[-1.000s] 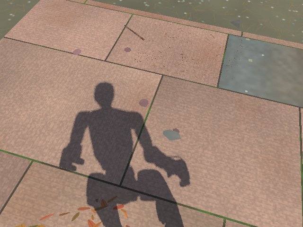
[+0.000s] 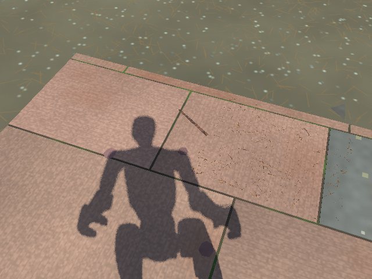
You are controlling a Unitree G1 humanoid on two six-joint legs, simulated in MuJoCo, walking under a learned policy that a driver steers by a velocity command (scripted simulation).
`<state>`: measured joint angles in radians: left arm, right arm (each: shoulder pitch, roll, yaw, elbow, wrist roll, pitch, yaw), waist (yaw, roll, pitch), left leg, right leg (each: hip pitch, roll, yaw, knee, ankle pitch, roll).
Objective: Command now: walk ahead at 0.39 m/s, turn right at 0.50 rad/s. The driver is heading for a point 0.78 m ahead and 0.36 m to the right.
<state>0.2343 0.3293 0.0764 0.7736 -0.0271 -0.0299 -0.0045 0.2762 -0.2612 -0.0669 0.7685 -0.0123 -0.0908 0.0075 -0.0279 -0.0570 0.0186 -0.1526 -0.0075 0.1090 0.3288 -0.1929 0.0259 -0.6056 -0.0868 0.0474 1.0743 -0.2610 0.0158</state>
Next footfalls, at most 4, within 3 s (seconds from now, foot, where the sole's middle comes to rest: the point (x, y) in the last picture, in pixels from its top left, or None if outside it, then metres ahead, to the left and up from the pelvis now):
0.24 right None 0.26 -0.14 -0.78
0.68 left None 0.32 0.08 -0.78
1.12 right None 0.15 -0.13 -0.78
1.62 left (235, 261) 0.55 -0.19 -0.78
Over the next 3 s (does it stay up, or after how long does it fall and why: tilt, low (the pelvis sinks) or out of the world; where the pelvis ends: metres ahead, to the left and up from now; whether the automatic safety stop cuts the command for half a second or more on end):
stays up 0.68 -0.47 -0.01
